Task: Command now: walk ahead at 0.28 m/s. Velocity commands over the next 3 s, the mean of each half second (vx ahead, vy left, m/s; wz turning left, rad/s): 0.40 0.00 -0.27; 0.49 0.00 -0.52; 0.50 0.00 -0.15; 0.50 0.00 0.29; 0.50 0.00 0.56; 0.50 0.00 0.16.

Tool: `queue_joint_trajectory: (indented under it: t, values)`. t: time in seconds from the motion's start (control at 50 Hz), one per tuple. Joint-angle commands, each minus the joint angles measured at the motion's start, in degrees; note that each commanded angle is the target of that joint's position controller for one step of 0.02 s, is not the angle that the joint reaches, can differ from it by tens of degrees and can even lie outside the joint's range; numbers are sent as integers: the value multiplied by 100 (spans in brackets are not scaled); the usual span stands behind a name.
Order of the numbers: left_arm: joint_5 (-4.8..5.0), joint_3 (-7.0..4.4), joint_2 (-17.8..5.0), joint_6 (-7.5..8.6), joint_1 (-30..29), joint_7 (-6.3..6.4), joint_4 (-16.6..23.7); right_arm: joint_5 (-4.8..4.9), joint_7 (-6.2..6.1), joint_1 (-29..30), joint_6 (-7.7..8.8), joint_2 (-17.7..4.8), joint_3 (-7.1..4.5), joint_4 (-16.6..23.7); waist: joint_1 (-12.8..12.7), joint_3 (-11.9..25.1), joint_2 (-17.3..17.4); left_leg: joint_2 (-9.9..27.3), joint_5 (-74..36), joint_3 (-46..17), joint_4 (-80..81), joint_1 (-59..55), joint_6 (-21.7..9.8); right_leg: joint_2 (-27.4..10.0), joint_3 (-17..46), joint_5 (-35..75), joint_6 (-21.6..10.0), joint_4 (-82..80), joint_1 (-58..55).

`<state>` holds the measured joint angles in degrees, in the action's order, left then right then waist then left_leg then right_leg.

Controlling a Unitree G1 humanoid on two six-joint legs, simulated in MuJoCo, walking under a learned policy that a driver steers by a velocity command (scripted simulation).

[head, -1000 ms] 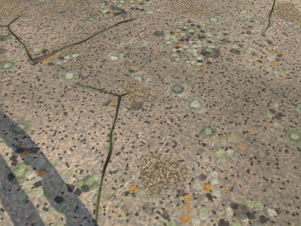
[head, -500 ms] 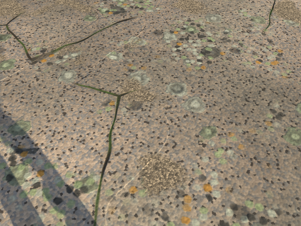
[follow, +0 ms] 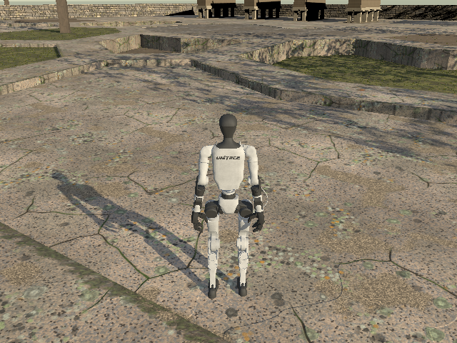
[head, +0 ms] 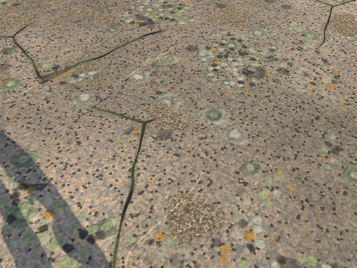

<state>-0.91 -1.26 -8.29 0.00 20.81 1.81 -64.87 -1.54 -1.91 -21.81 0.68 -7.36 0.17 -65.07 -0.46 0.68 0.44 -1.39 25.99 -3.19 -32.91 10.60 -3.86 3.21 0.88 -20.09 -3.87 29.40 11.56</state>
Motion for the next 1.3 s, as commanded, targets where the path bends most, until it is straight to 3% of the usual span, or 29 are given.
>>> queue_joint_trajectory:
  t: [0.02,0.06,0.1,0.12,0.14,0.16,0.18,0.2,0.3,0.4,0.48,0.52,0.54,0.56,0.6,0.64,0.74,0.84,0.96,1.0,1.04,1.06,1.08,1.1,1.12,1.14,1.16,1.22,1.3]
  values:
    - [-25,-233,-844,53,915,-21,-57,-76,92,299,213,-187,-38,477,-281,-1084,-793,2,-98,447,-595,1591,-105,-1808,2739,-2650,-1066,-1953,-107]
    - [-18,-269,-889,104,575,-57,75,-26,159,153,320,-206,-70,534,-36,-1051,-683,79,-105,459,-346,954,-158,-1748,2508,-2306,-1018,-1904,438]
    - [65,-252,-743,136,-138,-84,328,61,159,-788,398,-139,-97,252,526,-1098,-506,-32,-347,404,825,-836,-260,-1173,1710,-1804,-693,-1247,1736]
    - [82,-185,-479,212,-570,-108,565,40,90,-1480,435,-468,-199,62,833,-1050,241,621,18,-581,1601,-1890,-333,-604,971,-1300,-405,-121,2697]
    - [99,-87,-111,302,-828,-156,848,56,61,-2186,436,-1102,-385,-99,1040,-851,1646,1874,1203,-2607,2631,-2350,-680,158,-205,-807,-155,1701,3427]
    - [-127,-171,-563,336,-950,-179,898,17,34,-2009,379,-1053,-408,-95,825,-1259,967,2287,709,-2738,2547,-1944,-805,-216,-115,-843,-200,2600,3728]
    - [-141,-178,-493,372,-799,-223,815,-4,39,-1610,391,-793,-341,62,582,-1283,379,2127,161,-2274,2494,-1709,-735,-377,117,-456,-233,2972,3628]
    - [-73,-164,-358,395,-595,-263,717,-4,40,-1281,422,-666,-300,166,378,-1239,237,1921,-474,-1726,2536,-1589,-606,-461,210,-96,-216,3098,3463]
    - [-74,-222,-292,271,-828,-359,871,39,23,-1176,561,-452,-154,182,116,-843,427,1344,-3811,151,2255,-1577,-224,-346,-249,816,-152,3267,3334]
    - [-15,-60,-89,239,-2011,-405,1490,44,-53,-1032,592,-589,-71,206,154,-1075,539,1126,-5333,1013,2164,-757,-75,-69,-1095,1370,-183,1252,2245]
    - [-33,-243,-643,239,-734,-345,1241,109,-165,-971,638,-1094,-181,211,-545,-93,809,1467,-8004,1244,83,-1043,5,376,-1244,1125,-711,823,375]
    - [-124,-463,-1084,263,602,-292,822,99,-68,-556,613,-1217,-251,439,-1259,522,631,1253,-6010,1348,-2486,-122,-16,44,-449,980,-1142,-43,-1323]
    - [-114,-536,-1478,225,459,-263,870,-46,42,-571,628,-558,-157,695,-822,759,-570,445,-167,1300,-4521,1301,-3,-1476,1617,1270,-1517,-3,-2134]
    - [-42,-593,-1689,171,422,-290,944,150,120,-599,618,-716,-238,1049,-675,1334,-1012,-205,307,204,-5741,2749,52,-2246,4334,347,-2455,-1113,-2893]
    - [25,-471,-1222,193,-341,-248,1087,71,185,285,713,-1027,-282,1377,-375,-83,85,432,-828,4,-4941,3282,-31,-2001,3294,135,-1925,-1776,-1500]
    - [7,-387,-992,302,-569,-194,1148,-44,162,230,583,-891,-291,1381,118,-375,616,685,-936,-29,-4196,2502,171,-1525,2338,1683,-1592,-1810,-361]
    - [104,-362,-1165,489,-68,-145,1091,-140,240,792,217,-799,-326,1746,179,-421,-9,762,-1394,284,-2835,2456,544,-900,1404,2888,-1256,-1855,70]
    - [93,-357,-1180,421,637,-153,1124,-95,311,2157,167,-858,-317,2314,-320,-390,-355,549,-2440,401,-1549,3017,625,-781,1511,3435,-793,-1644,-653]
    - [3,-322,-1196,425,1041,-60,1163,-26,382,3037,260,-850,-204,2746,-596,-415,-528,243,-2566,533,-230,2820,395,-986,1648,4067,-796,-1378,-1560]
    - [-3,-320,-1291,472,802,-25,1220,-7,361,2598,315,-974,-238,2679,-297,-318,-596,114,-2384,506,250,1878,173,-1072,1579,4720,-632,-1140,-1492]
    - [-26,-351,-1481,529,606,-62,1245,22,250,1354,390,-1291,-378,2306,267,269,-552,-168,-2105,600,615,405,-70,-921,1383,5913,-443,106,-1515]
    - [-4,-337,-1432,563,535,-101,1285,-34,167,508,454,-1463,-447,2106,668,747,-431,238,-2192,274,726,-837,-237,-706,1235,5105,-374,1198,-902]
    - [106,-228,-984,590,790,-137,1486,-191,80,-302,464,-1945,-550,2059,755,1620,398,1685,-1618,-1463,622,-2296,-593,-247,872,2893,-245,2908,253]
    - [256,-234,-847,519,1631,-137,1350,-192,171,-287,389,-2187,-660,1890,322,1952,1627,2654,-1764,-3828,1312,-2912,-1320,536,508,-1011,-89,4352,1607]
    - [24,-274,-1220,457,1210,-103,1298,-19,239,199,341,-1602,-557,1988,193,1111,535,2325,-840,-3636,1589,-2097,-1154,80,703,-512,-161,4609,2018]
    - [-25,-264,-1152,457,596,-147,1424,28,262,679,357,-1235,-465,2049,149,327,87,2070,-929,-2711,1772,-1217,-1025,-88,667,-33,-140,4368,2059]
    - [-37,-244,-1056,452,315,-182,1515,-15,274,844,381,-1085,-418,2027,67,47,-43,1796,-1394,-2137,1933,-772,-879,-253,610,184,-139,4107,2001]
    - [-139,-219,-900,317,280,-291,1557,39,269,511,505,-984,-360,1732,-126,-69,379,1378,-2642,-1192,2162,-296,-718,-443,412,311,-45,3628,1731]
    - [-175,-172,-805,254,-373,-383,1765,104,287,43,585,-1100,-383,1495,-82,-274,402,1276,-2965,-699,2504,-363,-797,-693,74,820,96,3178,2394]
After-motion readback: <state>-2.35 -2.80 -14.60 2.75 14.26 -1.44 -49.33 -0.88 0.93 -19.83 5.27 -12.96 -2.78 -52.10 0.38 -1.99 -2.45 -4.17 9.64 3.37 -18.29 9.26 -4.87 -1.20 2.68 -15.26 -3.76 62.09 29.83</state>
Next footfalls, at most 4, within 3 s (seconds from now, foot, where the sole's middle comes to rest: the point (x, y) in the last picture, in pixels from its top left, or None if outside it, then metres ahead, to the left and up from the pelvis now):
0.52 right None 0.35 -0.05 -0.77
1.06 left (197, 223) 0.73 -0.04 -0.77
1.62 right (265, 192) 0.88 -0.35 -0.77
2.18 left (242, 139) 1.19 -0.28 -0.77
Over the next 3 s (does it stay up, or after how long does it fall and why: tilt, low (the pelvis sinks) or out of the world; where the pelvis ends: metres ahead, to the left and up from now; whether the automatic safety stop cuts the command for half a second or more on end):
stays up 1.48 -0.38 0.01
